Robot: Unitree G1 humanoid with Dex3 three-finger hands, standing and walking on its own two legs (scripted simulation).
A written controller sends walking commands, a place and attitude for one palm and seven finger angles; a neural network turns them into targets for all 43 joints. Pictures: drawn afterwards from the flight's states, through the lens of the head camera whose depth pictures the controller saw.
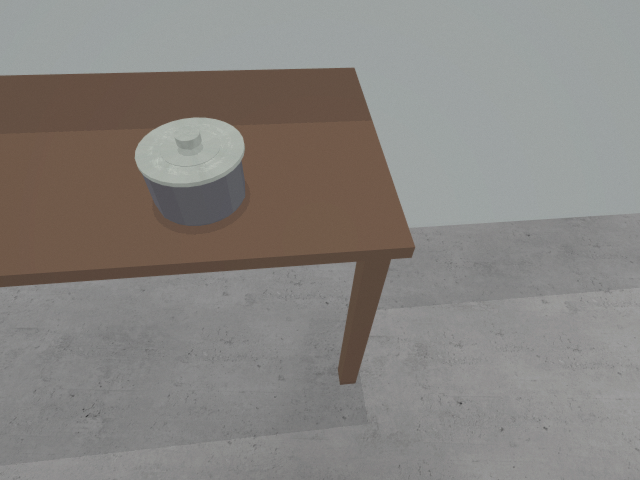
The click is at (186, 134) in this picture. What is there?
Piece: lid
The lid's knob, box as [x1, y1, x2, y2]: [174, 126, 201, 148]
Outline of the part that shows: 174,132 176,143 181,148 195,147 201,141 199,131 195,127 185,126 177,129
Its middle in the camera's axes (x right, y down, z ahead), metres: -0.22 -0.16 +0.63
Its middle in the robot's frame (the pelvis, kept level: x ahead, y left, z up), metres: +0.59 +0.25 +0.09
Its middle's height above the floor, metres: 0.86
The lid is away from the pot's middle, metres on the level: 0.00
